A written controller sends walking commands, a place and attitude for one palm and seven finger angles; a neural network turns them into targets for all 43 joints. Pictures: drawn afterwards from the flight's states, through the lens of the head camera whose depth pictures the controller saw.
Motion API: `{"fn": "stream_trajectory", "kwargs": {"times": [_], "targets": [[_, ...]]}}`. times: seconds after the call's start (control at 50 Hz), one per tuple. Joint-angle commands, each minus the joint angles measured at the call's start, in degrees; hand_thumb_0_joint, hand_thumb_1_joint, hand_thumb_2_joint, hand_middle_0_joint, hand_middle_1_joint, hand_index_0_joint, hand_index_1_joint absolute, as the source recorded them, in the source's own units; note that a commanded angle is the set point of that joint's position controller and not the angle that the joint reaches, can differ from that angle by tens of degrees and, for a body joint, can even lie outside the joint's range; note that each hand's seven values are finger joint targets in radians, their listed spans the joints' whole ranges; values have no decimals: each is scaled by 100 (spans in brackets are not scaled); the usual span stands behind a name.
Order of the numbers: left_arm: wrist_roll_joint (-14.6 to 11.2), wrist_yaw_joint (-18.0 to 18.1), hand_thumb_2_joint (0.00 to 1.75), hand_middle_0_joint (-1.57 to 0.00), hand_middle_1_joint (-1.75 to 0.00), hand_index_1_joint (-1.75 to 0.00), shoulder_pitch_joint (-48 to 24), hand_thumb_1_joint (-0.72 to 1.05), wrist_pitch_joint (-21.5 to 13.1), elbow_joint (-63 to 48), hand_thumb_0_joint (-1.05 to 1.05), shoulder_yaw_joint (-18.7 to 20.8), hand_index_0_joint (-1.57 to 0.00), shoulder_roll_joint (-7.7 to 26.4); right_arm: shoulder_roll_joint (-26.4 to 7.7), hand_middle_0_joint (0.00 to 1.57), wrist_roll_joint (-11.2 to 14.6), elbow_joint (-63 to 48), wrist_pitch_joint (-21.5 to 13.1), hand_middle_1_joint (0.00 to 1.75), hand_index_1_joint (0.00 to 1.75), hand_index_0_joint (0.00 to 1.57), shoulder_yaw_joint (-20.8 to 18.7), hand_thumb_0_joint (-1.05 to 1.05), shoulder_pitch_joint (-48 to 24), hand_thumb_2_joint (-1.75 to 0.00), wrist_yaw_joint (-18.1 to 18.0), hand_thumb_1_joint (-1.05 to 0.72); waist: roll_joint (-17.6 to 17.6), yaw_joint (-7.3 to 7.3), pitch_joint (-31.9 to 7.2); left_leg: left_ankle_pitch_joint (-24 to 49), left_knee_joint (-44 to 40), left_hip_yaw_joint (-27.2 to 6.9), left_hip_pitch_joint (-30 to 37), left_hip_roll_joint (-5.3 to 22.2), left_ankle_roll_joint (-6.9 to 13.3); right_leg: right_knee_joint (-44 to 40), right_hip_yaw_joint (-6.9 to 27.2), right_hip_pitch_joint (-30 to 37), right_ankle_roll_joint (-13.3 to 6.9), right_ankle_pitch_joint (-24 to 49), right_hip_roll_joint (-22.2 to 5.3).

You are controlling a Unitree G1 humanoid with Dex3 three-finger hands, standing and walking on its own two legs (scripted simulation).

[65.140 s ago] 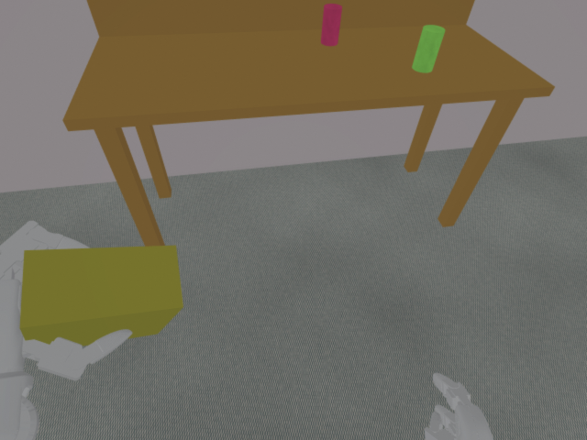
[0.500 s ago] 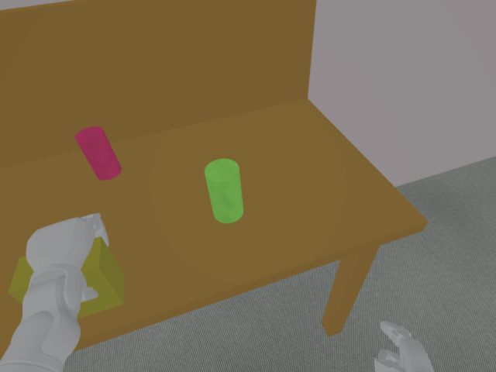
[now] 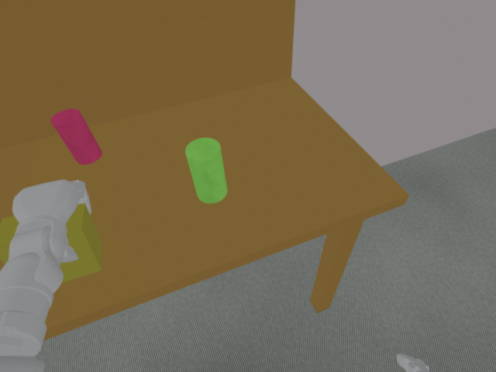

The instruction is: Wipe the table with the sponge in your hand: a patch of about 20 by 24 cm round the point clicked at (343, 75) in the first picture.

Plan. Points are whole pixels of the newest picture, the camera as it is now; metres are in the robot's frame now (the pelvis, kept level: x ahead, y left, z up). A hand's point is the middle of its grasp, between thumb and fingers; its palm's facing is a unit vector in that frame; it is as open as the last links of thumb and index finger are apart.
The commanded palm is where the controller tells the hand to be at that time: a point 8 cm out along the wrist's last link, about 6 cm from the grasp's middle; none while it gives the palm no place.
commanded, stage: wipe forward along the middle lane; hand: left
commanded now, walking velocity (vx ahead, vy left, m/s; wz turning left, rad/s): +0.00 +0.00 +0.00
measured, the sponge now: (60, 255) +0.30 +0.38 +0.01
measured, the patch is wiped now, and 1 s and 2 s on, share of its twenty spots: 1.00 1.00 1.00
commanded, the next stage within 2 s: slide back across to the first lane in 0.84 s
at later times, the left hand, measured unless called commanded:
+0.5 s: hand (60, 203) +0.37 +0.38 +0.07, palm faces -0.16 +0.05 -0.99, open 10.4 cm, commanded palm +0.36 +0.38 +0.08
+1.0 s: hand (58, 184) +0.41 +0.41 +0.07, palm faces -0.17 +0.07 -0.98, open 10.4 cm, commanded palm +0.41 +0.40 +0.09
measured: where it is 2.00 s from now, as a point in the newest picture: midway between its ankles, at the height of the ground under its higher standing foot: outside the picture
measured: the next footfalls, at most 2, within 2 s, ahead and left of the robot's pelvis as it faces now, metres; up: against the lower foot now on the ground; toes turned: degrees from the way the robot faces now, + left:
none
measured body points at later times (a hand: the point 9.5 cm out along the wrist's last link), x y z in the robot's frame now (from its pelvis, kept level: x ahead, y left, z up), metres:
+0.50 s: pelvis -0.01 -0.01 -0.01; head +0.04 -0.03 +0.43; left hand +0.37 +0.37 +0.12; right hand +0.07 -0.28 -0.15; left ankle +0.03 +0.12 -0.72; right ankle +0.02 -0.09 -0.72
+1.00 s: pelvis +0.00 +0.02 -0.02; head +0.07 +0.02 +0.42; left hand +0.42 +0.40 +0.12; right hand +0.05 -0.26 -0.15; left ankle +0.03 +0.12 -0.72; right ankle +0.02 -0.09 -0.72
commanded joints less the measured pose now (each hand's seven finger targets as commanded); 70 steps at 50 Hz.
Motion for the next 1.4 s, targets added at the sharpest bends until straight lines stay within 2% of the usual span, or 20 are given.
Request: {"fn": "stream_trajectory", "kwargs": {"times": [0.0,0.06,0.1,0.14,0.2,0.24,0.34,0.42,0.56,0.62,0.64,0.74,0.9,0.92,1.04,1.16,1.22,1.24,1.34,1.38], "targets": [[237,418,130,-120,-160,-160,-1233,10,-89,399,0,389,-120,1492,-714,20,-18,-728,-179,30,30,20,-271,0,-322,-90,-30,-90,-966,-194,-317,-352,-278,385,-287,-247,294,-971,361,88,26,-379,-202],[269,507,130,-120,-160,-160,-1504,10,-169,617,0,538,-120,1784,-731,20,-19,-663,-156,30,30,20,-300,0,-178,-90,-10,-90,-907,-193,-560,-359,-187,389,-428,-242,303,-914,425,175,29,-376,-216],[278,536,130,-120,-160,-160,-1691,10,-177,806,0,358,-120,1634,-734,20,-5,-642,-144,30,30,20,-306,0,-103,-90,11,-90,-959,-289,-556,-401,-141,391,-508,-234,311,-901,405,86,47,-363,-225],[273,544,130,-120,-160,-160,-1805,10,-201,883,0,552,-120,1926,-748,20,-5,-620,-129,30,30,20,-307,0,-62,-90,25,-90,-829,-251,-744,-367,-101,390,-598,-226,309,-884,509,222,35,-255,-228],[315,525,130,-120,-160,-160,-2335,10,-190,1213,0,351,-120,1989,-776,20,15,-571,-114,30,30,20,-279,0,60,-90,23,-90,-899,-447,-553,-609,-11,390,-838,-225,326,-954,542,40,80,-666,-260],[381,509,130,-120,-160,-160,-2518,10,-252,1358,0,569,-120,2353,-817,20,3,-532,-118,30,30,20,-280,0,138,-90,27,-90,-875,-428,-699,-538,48,358,-955,-202,327,-906,625,112,54,-555,-244],[479,460,130,-120,-160,-160,-2600,10,-426,1616,0,435,-120,2217,-786,20,-18,-508,-95,30,30,20,-294,0,332,-90,73,-90,-529,-429,-1031,-314,150,331,-898,-171,331,-661,475,36,13,-12,-197],[342,458,130,-120,-160,-160,-2792,10,-517,1740,0,499,-120,2368,-812,20,-13,-513,-67,30,30,20,-284,0,450,-90,72,-90,-878,-552,-1076,-395,296,379,-1200,-154,332,-681,601,162,89,64,-242],[514,554,130,-120,-160,-160,-3083,10,-632,1981,0,596,-120,2650,-863,20,-24,-422,-52,30,30,20,-301,0,655,-90,130,-90,-638,-589,-1149,-325,393,360,-1311,-146,345,-466,439,-88,56,161,-149],[575,572,130,-120,-160,-160,-3399,10,-572,2071,0,378,-120,2519,-855,20,-9,-416,-51,30,30,20,-287,0,695,-90,130,-90,-640,-702,-1007,-499,389,351,-1332,-145,347,-516,381,-339,62,-160,-140],[589,561,130,-120,-160,-160,-3582,10,-588,2007,0,313,-120,2453,-843,20,-8,-406,-67,30,30,20,-295,0,708,-90,133,-90,-451,-708,-1083,-419,361,323,-1202,-127,344,-453,315,-417,38,-75,-123],[531,501,130,-120,-160,-160,-3747,10,-508,2169,0,296,-120,2491,-840,20,-22,-392,-46,30,30,20,-284,0,816,-90,115,-90,-545,-725,-1377,-297,377,324,-1129,-126,346,-412,271,-344,48,101,-97],[633,421,130,-120,-160,-160,-3983,10,-561,2359,0,160,-120,2410,-843,20,-52,-347,-24,30,30,20,-270,0,960,-90,106,-90,-475,-815,-1309,-195,370,265,-956,-71,338,-304,101,-733,31,135,-29],[612,418,130,-120,-160,-160,-3887,10,-559,2373,0,55,-120,2238,-818,20,-50,-371,-22,30,30,20,-272,0,974,-90,120,-90,-467,-804,-1286,-241,334,257,-934,-84,331,-335,75,-756,27,67,-19],[500,486,130,-120,-160,-160,-3676,10,-680,2010,0,725,-120,2866,-842,20,-48,-428,62,30,30,20,-288,0,906,-90,137,-90,-386,-510,-1781,196,229,226,-675,-64,336,-217,43,-314,-18,490,-9],[680,587,130,-120,-160,-160,-3442,10,-516,2016,0,670,-120,2833,-862,20,-4,-422,113,30,30,20,-294,0,735,-90,168,-90,-166,-467,-1377,205,-55,101,-249,-29,309,-344,-69,-503,-57,224,13],[778,589,130,-120,-160,-160,-3513,10,-353,2141,0,649,-120,2902,-896,20,-6,-410,122,30,30,20,-279,0,711,-90,179,-90,-318,-504,-1171,105,-152,77,-257,-26,318,-449,-95,-508,-62,128,16],[787,551,130,-120,-160,-160,-3465,10,-350,2075,0,660,-120,2893,-888,20,1,-442,132,30,30,20,-277,0,660,-90,185,-90,-73,-413,-1233,300,-194,39,-106,-25,279,-405,-109,-489,-102,229,2],[800,398,130,-120,-160,-160,-2917,10,-380,1926,0,767,-120,2854,-866,20,-25,-548,173,30,30,20,-288,0,550,-90,231,-90,94,-221,-1479,981,-196,21,284,-4,220,-349,-149,-273,-154,690,6],[756,370,130,-120,-160,-160,-2716,10,-378,1954,0,776,-120,2840,-882,20,-24,-571,191,30,30,20,-282,0,545,-90,251,-90,-96,-227,-1336,954,-203,18,252,-7,225,-394,-174,-260,-137,664,24]]}}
